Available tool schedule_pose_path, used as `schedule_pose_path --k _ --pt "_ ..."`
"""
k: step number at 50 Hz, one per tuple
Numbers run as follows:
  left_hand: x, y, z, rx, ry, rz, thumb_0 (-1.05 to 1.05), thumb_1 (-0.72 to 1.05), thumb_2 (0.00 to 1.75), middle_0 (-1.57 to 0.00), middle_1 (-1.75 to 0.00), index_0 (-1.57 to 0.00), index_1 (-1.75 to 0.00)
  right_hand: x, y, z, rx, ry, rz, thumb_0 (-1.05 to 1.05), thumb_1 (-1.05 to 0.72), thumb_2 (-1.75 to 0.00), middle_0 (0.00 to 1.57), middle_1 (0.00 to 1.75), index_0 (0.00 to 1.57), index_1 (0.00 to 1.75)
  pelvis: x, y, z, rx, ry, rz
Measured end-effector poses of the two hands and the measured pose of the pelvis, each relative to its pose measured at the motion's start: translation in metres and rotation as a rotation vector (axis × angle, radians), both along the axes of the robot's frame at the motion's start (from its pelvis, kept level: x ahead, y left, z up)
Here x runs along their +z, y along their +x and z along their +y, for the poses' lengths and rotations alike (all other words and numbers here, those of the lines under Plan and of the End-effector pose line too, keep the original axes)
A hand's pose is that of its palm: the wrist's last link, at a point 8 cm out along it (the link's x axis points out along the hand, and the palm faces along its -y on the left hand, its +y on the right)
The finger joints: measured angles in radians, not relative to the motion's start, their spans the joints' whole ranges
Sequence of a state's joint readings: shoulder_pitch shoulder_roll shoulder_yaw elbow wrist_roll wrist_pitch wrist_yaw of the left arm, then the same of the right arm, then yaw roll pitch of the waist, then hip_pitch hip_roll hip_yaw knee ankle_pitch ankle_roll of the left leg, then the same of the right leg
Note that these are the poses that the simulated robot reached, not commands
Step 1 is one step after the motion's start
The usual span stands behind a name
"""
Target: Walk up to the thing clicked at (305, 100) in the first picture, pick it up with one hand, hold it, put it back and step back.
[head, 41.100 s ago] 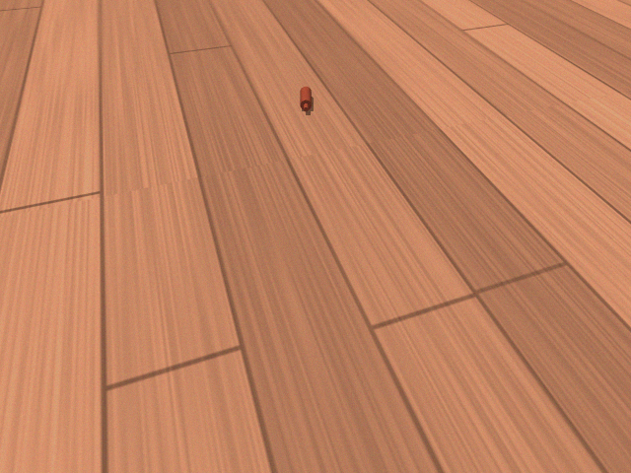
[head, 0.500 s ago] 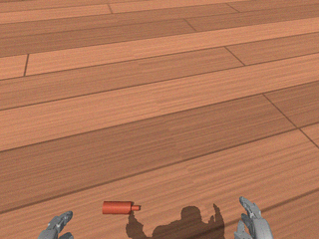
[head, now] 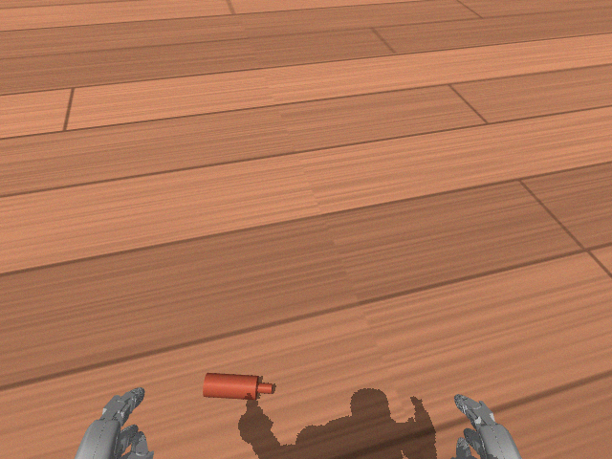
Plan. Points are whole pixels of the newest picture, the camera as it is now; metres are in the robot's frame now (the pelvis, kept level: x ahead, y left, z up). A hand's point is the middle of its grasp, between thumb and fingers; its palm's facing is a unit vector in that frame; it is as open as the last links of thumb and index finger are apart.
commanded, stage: stand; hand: left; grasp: from above
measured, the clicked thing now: (238, 386) +0.46 +0.17 -0.69
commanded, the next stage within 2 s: none
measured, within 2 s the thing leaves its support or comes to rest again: neither
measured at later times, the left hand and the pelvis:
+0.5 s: hand out of the picture +0.04 +0.24 -0.11, palm faces +0.06 -0.94 -0.32, open 7.4 cm; pelvis +0.00 +0.00 +0.05, yaw +1 degrees
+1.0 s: hand out of the picture +0.05 +0.24 -0.10, palm faces +0.05 -0.94 -0.34, open 7.4 cm; pelvis +0.00 -0.01 +0.06, yaw +1 degrees
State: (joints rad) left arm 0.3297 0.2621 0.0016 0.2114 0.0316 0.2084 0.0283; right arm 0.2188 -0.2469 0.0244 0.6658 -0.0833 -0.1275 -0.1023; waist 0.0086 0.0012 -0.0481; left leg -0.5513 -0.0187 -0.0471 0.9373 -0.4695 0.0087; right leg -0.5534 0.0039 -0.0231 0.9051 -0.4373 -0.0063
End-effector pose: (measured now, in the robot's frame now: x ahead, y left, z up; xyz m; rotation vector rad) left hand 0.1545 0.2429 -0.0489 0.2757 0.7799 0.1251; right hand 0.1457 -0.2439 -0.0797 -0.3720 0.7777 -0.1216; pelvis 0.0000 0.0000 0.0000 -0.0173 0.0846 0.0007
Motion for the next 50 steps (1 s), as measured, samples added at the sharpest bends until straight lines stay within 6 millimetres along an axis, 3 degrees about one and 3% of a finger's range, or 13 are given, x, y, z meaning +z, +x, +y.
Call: schedule_pose_path --k 4,11,18,24,35,50 --pt "-0.015 -0.013 0.018 0.029 0.025 0.079 0.01 0.91 0.9 -0.2 -0.3 -0.2 -0.3 -0.003 -0.015 -0.012 -0.008 0.014 0.147 0.01 -0.9 -0.9 0.2 0.3 0.2 0.3 0.011 -0.002 0.001 -0.001 0.016 -0.045" --pt "-0.029 -0.058 0.039 0.116 0.032 0.255 0.01 0.91 0.9 -0.2 -0.3 -0.2 -0.3 0.002 -0.044 -0.026 -0.086 0.014 0.269 0.01 -0.9 -0.9 0.2 0.3 0.2 0.3 0.029 0.002 0.005 0.003 0.013 -0.094" --pt "-0.03 -0.103 0.041 0.18 0.017 0.405 0.01 0.91 0.9 -0.2 -0.3 -0.2 -0.3 0.004 -0.062 -0.023 -0.121 0.032 0.359 0.01 -0.9 -0.9 0.2 0.29 0.2 0.3 0.044 0.005 0.006 0.01 0.015 -0.129" --pt "-0.028 -0.126 0.039 0.205 0.016 0.474 0.01 0.91 0.9 -0.2 -0.3 -0.2 -0.3 0.004 -0.069 -0.02 -0.134 0.051 0.396 0.01 -0.9 -0.9 0.2 0.29 0.2 0.3 0.051 0.003 0.005 0.016 0.016 -0.152" --pt "-0.022 -0.132 0.04 0.215 0.027 0.497 0.01 0.91 0.9 -0.2 -0.3 -0.2 -0.3 0.004 -0.076 -0.028 -0.145 0.055 0.428 0.01 -0.9 -0.9 0.2 0.29 0.2 0.3 0.055 -0.001 0.0 0.019 0.018 -0.166" --pt "-0.017 -0.114 0.038 0.203 0.037 0.469 0.01 0.91 0.9 -0.2 -0.3 -0.2 -0.3 0.007 -0.082 -0.045 -0.154 0.038 0.446 0.01 -0.9 -0.9 0.2 0.29 0.2 0.3 0.057 0.0 -0.009 0.02 0.019 -0.163"
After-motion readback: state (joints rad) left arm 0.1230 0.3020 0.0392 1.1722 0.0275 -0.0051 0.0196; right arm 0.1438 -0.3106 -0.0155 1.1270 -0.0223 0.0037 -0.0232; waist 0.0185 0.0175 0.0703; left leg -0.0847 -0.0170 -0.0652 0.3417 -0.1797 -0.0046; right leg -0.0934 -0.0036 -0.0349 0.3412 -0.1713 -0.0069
